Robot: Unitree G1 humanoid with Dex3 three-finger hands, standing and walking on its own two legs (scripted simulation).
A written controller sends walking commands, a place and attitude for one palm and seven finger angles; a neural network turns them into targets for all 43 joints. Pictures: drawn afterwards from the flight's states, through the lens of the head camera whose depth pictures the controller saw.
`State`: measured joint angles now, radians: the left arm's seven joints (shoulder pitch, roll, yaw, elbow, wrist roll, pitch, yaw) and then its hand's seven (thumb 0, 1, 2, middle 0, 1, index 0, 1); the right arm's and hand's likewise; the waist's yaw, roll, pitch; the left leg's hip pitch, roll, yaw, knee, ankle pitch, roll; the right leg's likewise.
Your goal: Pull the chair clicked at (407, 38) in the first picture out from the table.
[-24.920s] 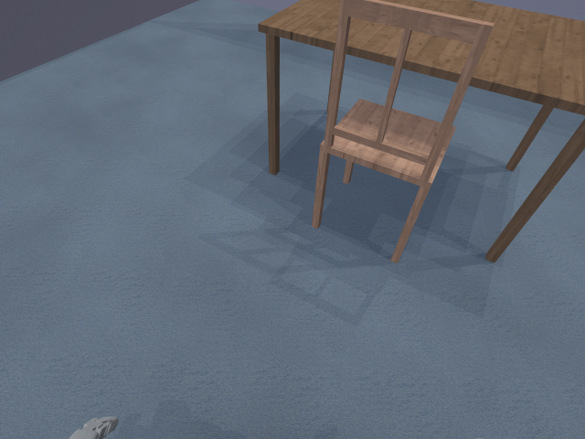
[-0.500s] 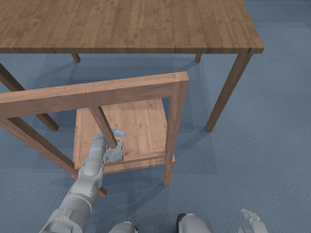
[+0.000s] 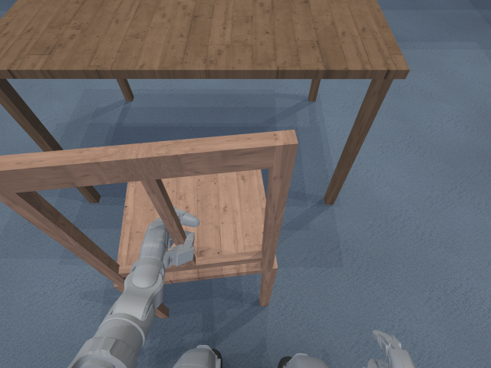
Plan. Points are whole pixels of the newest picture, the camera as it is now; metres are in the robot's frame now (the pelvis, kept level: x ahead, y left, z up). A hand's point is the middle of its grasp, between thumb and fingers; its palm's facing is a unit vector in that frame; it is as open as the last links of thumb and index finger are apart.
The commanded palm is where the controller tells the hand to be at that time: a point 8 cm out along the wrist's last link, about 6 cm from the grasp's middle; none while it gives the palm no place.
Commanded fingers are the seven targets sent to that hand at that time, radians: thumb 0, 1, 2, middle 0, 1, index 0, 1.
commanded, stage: step backward, pulling the chair out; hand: left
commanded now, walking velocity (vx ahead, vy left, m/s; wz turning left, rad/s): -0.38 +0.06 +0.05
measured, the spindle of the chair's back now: (175, 229) +0.34 +0.15 -0.03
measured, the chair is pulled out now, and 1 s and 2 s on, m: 0.26 0.39 0.59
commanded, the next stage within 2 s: stop walking, hand still on the chair in 1.38 s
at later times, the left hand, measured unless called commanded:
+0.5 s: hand (177, 285) +0.25 +0.14 -0.06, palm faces -0.01 -0.98 -0.20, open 5.2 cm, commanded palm +0.23 +0.18 -0.06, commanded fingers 0.00 0.90 0.90 -0.50 -1.45 -0.50 -1.45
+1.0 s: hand (175, 326) +0.18 +0.13 -0.06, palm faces -0.03 -0.98 -0.20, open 5.3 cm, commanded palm +0.15 +0.18 -0.05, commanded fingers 0.00 0.90 0.90 -0.50 -1.45 -0.50 -1.45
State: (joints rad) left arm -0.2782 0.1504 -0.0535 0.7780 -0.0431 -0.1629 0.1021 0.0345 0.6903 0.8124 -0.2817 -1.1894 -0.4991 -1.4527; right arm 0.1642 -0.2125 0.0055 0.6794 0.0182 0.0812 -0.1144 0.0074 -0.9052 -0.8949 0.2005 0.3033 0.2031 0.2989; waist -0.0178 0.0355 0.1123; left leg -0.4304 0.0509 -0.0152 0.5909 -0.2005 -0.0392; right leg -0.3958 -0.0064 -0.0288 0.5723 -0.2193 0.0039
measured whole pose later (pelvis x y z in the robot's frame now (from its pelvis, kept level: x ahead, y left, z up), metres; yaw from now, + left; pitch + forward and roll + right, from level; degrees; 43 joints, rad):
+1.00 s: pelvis -0.15 +0.00 +0.00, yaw +0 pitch +2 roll -1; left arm -0.28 0.18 0.00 0.69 -0.03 -0.12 0.11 0.04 0.70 0.78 -0.28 -1.22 -0.50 -1.45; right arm 0.11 -0.24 0.00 0.60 0.03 0.07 -0.11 0.01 -0.91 -0.89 0.20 0.30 0.20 0.30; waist -0.09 0.01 0.17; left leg -0.41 0.02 -0.05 0.66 -0.35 -0.04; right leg -0.41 -0.02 -0.05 0.52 -0.14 0.00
